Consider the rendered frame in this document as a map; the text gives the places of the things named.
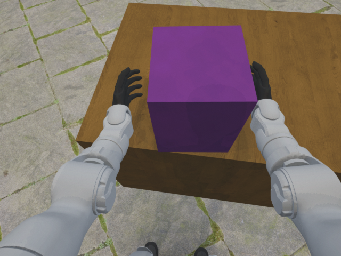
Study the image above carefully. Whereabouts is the left robot hand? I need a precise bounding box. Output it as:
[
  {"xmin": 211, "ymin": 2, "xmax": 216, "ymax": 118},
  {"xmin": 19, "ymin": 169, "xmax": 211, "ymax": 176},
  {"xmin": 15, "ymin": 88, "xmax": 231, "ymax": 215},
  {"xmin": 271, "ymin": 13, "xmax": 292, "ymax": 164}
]
[{"xmin": 112, "ymin": 67, "xmax": 143, "ymax": 107}]

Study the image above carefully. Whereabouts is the right robot hand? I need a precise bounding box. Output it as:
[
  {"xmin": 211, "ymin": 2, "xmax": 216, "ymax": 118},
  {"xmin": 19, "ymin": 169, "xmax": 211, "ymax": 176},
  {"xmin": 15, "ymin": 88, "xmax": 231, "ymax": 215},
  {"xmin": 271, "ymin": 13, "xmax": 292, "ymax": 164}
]
[{"xmin": 250, "ymin": 61, "xmax": 272, "ymax": 100}]

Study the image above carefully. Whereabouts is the carton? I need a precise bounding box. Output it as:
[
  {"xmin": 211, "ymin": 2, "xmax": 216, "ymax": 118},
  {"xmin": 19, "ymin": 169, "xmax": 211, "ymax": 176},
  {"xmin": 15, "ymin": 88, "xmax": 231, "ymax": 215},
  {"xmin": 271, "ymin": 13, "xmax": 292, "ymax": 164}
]
[{"xmin": 147, "ymin": 25, "xmax": 258, "ymax": 152}]

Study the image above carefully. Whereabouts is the left robot foot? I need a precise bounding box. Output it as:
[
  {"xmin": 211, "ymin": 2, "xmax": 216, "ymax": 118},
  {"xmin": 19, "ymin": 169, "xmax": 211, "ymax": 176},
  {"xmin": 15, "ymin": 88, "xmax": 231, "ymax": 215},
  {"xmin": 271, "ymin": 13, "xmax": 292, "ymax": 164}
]
[{"xmin": 145, "ymin": 242, "xmax": 158, "ymax": 256}]

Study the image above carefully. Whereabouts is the robot right forearm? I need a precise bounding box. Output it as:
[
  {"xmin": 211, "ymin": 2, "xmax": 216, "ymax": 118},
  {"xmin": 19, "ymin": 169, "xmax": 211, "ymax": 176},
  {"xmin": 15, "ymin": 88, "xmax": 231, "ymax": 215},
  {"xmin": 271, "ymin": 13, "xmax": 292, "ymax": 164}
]
[{"xmin": 250, "ymin": 99, "xmax": 341, "ymax": 187}]

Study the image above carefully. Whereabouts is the pedestal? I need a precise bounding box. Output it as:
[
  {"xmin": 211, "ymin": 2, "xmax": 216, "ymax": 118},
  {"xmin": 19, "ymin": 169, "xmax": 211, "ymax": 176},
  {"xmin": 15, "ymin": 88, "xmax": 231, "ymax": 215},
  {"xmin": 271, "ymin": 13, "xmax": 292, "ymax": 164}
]
[{"xmin": 75, "ymin": 3, "xmax": 341, "ymax": 207}]

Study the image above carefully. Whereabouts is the robot left forearm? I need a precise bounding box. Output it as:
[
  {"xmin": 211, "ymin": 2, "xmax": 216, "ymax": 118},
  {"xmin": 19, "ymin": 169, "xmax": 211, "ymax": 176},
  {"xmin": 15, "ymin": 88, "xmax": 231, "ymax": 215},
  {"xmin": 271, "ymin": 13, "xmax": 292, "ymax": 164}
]
[{"xmin": 51, "ymin": 105, "xmax": 134, "ymax": 203}]

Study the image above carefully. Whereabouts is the robot left upper arm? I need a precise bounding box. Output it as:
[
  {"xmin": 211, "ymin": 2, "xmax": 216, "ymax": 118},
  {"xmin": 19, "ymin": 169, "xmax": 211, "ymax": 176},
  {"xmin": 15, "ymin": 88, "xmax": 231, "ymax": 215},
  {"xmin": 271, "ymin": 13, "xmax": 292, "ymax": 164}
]
[{"xmin": 0, "ymin": 161, "xmax": 116, "ymax": 256}]

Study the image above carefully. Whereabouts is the robot right upper arm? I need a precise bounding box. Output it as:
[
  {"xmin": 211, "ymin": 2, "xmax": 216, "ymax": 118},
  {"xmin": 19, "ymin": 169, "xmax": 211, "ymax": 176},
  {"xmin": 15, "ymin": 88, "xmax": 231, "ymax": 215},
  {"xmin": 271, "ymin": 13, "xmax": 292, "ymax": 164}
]
[{"xmin": 271, "ymin": 164, "xmax": 341, "ymax": 256}]

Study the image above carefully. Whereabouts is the left robot shin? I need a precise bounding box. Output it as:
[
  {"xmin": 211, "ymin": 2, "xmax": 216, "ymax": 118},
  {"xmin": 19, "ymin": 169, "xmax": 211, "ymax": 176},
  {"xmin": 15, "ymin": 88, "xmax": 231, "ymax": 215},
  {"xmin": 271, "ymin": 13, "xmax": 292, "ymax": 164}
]
[{"xmin": 136, "ymin": 246, "xmax": 152, "ymax": 254}]

